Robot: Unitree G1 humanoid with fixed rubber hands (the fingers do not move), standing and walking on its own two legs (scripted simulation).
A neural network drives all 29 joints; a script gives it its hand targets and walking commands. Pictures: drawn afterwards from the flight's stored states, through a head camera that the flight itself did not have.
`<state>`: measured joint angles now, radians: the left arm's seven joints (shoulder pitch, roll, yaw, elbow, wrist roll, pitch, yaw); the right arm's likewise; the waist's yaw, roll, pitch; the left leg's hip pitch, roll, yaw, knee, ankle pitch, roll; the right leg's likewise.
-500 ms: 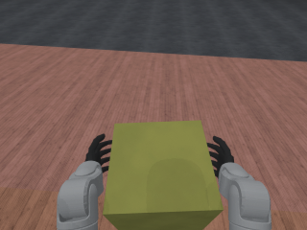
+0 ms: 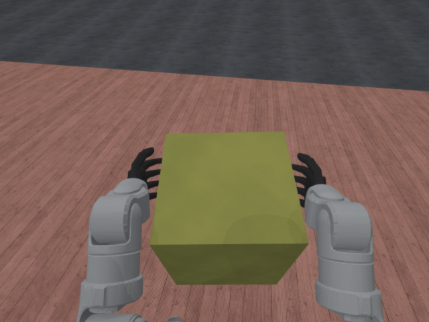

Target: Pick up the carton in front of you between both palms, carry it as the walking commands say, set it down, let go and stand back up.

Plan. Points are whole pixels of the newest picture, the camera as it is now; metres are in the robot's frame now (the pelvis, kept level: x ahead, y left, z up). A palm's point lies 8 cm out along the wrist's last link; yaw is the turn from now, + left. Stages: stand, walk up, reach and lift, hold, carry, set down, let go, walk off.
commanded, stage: carry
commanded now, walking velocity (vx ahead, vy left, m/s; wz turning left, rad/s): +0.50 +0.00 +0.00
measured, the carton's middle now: (225, 214) +0.33 +0.01 +0.04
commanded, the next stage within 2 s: none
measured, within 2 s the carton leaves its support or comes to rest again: neither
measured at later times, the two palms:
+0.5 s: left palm (171, 84) +0.73 +0.16 +0.09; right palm (277, 88) +0.71 -0.14 +0.09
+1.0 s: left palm (178, 51) +1.06 +0.19 +0.04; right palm (255, 53) +1.07 -0.11 +0.03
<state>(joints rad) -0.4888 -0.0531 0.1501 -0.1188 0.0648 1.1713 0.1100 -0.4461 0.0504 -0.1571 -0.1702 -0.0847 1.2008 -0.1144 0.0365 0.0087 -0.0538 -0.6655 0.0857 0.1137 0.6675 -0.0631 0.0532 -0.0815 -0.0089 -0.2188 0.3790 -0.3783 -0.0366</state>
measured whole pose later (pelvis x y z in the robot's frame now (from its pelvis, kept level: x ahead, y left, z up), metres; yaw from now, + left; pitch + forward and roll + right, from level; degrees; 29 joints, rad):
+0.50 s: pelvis +0.35 +0.03 -0.02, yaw +0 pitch +6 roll +0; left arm -0.65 -0.05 0.26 -0.12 0.07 1.19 0.12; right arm -0.64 0.07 -0.23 -0.08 -0.06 1.18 -0.14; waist -0.06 -0.02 0.06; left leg -0.18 -0.03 0.15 0.58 -0.36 0.11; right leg -0.59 0.00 -0.08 0.51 0.12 -0.05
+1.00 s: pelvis +0.71 +0.02 -0.09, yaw -1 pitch +5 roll -1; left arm -0.64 -0.03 0.22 0.00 0.03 1.14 0.12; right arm -0.60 0.06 -0.22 -0.07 -0.09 1.19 -0.14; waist 0.08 0.02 0.00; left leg -0.53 -0.04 0.12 0.42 0.23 0.09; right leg -0.12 0.10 -0.08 0.67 -0.43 -0.09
